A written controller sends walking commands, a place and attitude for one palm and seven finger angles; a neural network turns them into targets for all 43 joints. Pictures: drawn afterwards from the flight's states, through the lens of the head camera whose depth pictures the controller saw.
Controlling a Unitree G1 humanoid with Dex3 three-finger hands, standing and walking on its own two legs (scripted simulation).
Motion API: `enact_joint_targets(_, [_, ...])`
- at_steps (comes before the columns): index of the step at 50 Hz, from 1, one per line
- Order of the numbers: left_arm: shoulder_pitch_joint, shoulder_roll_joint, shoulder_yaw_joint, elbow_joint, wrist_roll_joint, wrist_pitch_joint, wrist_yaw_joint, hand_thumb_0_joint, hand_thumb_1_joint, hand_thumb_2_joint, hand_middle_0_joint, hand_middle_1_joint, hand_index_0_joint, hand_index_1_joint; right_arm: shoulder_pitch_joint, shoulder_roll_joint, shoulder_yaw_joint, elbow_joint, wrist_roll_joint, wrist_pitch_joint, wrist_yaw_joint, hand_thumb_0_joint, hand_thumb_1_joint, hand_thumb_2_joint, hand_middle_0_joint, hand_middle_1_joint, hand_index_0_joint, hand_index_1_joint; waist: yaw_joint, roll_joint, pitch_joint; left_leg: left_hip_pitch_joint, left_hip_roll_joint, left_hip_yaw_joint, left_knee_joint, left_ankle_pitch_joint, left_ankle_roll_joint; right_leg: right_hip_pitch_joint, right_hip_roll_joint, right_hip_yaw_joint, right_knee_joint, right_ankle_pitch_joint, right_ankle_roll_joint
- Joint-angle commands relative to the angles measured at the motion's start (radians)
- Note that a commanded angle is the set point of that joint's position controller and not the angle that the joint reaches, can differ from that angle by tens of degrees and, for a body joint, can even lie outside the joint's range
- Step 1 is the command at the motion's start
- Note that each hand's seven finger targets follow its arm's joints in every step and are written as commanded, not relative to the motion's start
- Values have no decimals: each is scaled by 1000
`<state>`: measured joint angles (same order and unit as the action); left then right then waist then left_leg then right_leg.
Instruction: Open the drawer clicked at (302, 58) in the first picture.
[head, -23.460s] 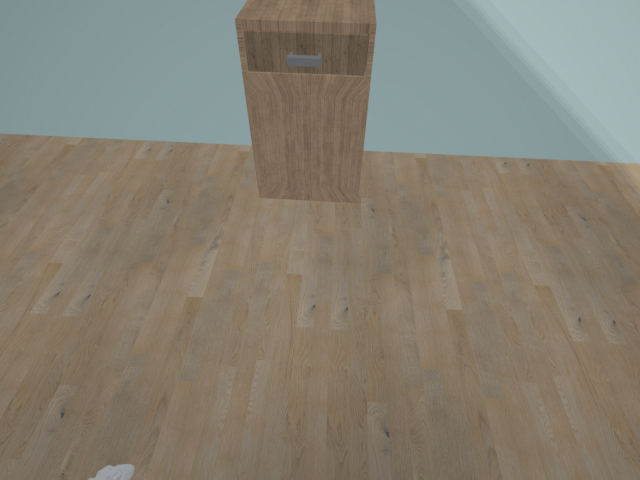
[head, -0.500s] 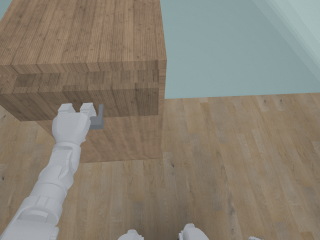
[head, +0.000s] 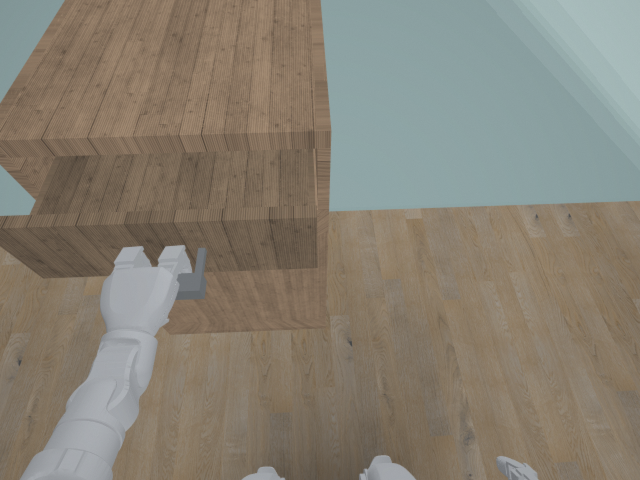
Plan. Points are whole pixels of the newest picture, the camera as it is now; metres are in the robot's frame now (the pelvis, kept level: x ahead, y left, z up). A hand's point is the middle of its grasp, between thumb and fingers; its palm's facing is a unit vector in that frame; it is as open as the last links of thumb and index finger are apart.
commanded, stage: pull the drawer open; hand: left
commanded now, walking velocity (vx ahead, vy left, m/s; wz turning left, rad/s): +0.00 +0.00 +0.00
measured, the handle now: (162, 271) +0.39 +0.23 -0.02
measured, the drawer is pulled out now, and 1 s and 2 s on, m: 0.12 0.24 0.30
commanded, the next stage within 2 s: open the thumb to release the handle in 1.68 s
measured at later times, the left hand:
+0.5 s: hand (150, 354) +0.28 +0.23 -0.04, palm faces -0.02 -0.03 -1.00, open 5.9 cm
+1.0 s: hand (142, 401) +0.23 +0.23 -0.04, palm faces -0.01 -0.06 -1.00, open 6.0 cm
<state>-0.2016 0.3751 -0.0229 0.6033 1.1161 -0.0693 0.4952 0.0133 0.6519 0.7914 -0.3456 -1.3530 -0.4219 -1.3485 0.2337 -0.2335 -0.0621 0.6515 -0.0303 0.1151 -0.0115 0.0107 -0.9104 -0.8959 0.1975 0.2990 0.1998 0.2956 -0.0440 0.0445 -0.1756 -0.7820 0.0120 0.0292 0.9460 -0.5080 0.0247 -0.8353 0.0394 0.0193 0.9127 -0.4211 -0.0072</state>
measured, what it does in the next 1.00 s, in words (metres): stands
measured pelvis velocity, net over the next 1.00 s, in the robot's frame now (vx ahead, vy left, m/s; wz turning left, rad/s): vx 0.00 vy -0.01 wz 0.00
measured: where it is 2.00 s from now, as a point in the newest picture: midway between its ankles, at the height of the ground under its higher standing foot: outside the picture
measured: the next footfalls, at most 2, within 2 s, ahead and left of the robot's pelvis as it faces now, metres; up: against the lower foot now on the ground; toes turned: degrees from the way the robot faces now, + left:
none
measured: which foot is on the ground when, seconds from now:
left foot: down 0.00-1.00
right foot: down 0.00-1.00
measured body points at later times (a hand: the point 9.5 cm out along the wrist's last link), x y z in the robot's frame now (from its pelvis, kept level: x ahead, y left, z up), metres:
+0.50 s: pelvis -0.01 +0.00 +0.00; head +0.06 -0.01 +0.44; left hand +0.28 +0.23 +0.01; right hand +0.14 -0.25 -0.12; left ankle -0.04 +0.10 -0.68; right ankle +0.00 -0.12 -0.68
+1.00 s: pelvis +0.00 -0.01 -0.01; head +0.06 -0.02 +0.44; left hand +0.22 +0.23 +0.01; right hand +0.17 -0.25 -0.12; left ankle -0.04 +0.10 -0.68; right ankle +0.00 -0.12 -0.68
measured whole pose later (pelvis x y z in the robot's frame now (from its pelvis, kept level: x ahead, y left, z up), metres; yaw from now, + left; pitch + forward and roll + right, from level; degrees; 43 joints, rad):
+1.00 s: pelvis +0.00 -0.01 -0.01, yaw +0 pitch +17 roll +0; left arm 0.29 0.33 -0.05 0.19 1.13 -0.05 0.58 0.04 0.63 0.82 -0.35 -1.35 -0.42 -1.35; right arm 0.13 -0.23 -0.05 0.61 -0.05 0.08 0.00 0.01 -0.91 -0.90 0.20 0.30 0.20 0.30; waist 0.00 0.03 -0.17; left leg -0.75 0.01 0.04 0.99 -0.54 0.02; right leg -0.81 0.04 0.02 0.98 -0.46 -0.01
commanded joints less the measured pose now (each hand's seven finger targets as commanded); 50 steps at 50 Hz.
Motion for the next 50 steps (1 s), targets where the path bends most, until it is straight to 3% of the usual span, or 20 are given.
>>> enact_joint_targets(1, [-89,179,114,-224,-27,20,75,0,900,900,-400,-1350,-400,-1350,2,-138,-49,-108,1,-37,-14,0,-900,-900,200,300,200,300,51,7,-361,204,-26,-11,-76,555,2,277,12,-37,-57,484,-39])
enact_joint_targets(3, [-53,170,111,-262,-28,26,83,0,900,900,-400,-1350,-400,-1350,-6,-138,-47,-115,0,-40,-10,0,-900,-900,200,300,200,300,53,19,-375,223,-23,-14,-74,581,0,274,11,-40,-54,484,-38])
enact_joint_targets(6, [-20,157,106,-266,-30,36,90,0,900,900,-400,-1350,-400,-1350,-16,-138,-48,-118,0,-47,-9,0,-900,-900,200,300,200,300,51,-17,-339,201,-27,-15,-77,530,0,269,13,-42,-57,455,-38])
enact_joint_targets(8, [-20,170,117,-310,-27,38,97,0,900,900,-400,-1350,-400,-1350,-23,-139,-46,-122,-1,-51,-10,0,-900,-900,200,300,200,300,58,-1,-364,221,-23,-20,-78,552,-2,266,11,-43,-48,454,-38])
enact_joint_targets(12, [35,143,99,-341,-35,52,100,0,900,900,-400,-1350,-400,-1350,-41,-138,-44,-129,-1,-61,-8,0,-900,-900,200,300,200,300,53,10,-334,228,-24,-21,-79,545,-2,257,12,-47,-55,441,-40])
enact_joint_targets(15, [34,134,85,-349,-30,58,103,0,900,900,-400,-1350,-400,-1350,-59,-133,-38,-134,-1,-67,-11,0,-900,-900,200,300,200,300,48,-5,-315,217,-28,-18,-81,485,-1,245,11,-46,-60,407,-38])
enact_joint_targets(20, [18,169,109,-321,-20,62,102,0,900,900,-400,-1350,-400,-1350,-82,-132,-30,-134,-1,-73,-23,0,-900,-900,200,300,200,300,56,-23,-271,178,-38,-16,-89,386,0,233,10,-41,-66,334,-39])
enact_joint_targets(23, [35,161,97,-360,-16,60,100,0,900,900,-400,-1350,-400,-1350,-90,-128,-28,-142,-1,-77,-24,0,-900,-900,200,300,200,300,65,23,-302,211,-38,-19,-90,408,-4,230,9,-44,-58,329,-44])
enact_joint_targets(26, [120,157,110,-355,-29,65,96,0,900,900,-400,-1350,-400,-1350,-96,-125,-30,-147,-1,-81,-24,0,-900,-900,200,300,200,300,75,-23,-289,195,-41,-14,-87,414,-2,261,11,-38,-64,364,-42])
enact_joint_targets(29, [172,161,124,-384,-42,61,90,0,900,900,-400,-1350,-400,-1350,-103,-124,-27,-158,0,-82,-24,0,-900,-900,200,300,200,300,86,-30,-292,182,-44,-13,-92,406,-1,288,9,-32,-64,375,-41])
enact_joint_targets(38, [418,164,169,-523,-40,50,110,0,900,900,-400,-1350,-400,-1350,-148,-117,-21,-187,-5,-79,-6,0,-900,-900,200,300,200,300,115,0,-289,190,-43,-7,-83,461,-9,303,7,-13,-49,453,-46])
enact_joint_targets(40, [448,138,151,-525,-38,56,116,0,900,900,-400,-1350,-400,-1350,-156,-116,-21,-187,-4,-79,-1,0,-900,-900,200,300,200,300,103,-16,-247,175,-44,-8,-79,429,-9,278,9,-17,-50,430,-46])
enact_joint_targets(43, [471,170,189,-554,-25,54,135,0,900,900,-400,-1350,-400,-1350,-168,-115,-22,-187,-11,-75,-3,0,-900,-900,200,300,200,300,114,-2,-270,177,-46,-9,-68,428,-11,270,10,-8,-34,426,-49])
enact_joint_targets(44, [489,138,160,-553,-27,59,139,0,900,900,-400,-1350,-400,-1350,-164,-114,-23,-190,-11,-78,0,0,-900,-900,200,300,200,300,106,7,-244,173,-47,-11,-67,414,-11,259,11,-17,-34,413,-50])
enact_joint_targets(47, [495,132,158,-584,-21,66,151,0,900,900,-400,-1350,-400,-1350,-171,-116,-25,-188,-14,-79,3,0,-900,-900,200,300,200,300,103,19,-262,188,-42,-16,-54,439,-12,237,12,-24,-21,405,-51])
enact_joint_targets(50, [542,122,147,-621,-22,73,158,0,900,900,-400,-1350,-400,-1350,-185,-112,-23,-193,-15,-80,5,0,-900,-900,200,300,200,300,107,-7,-280,200,-42,-15,-47,447,-13,237,12,-15,-16,419,-48])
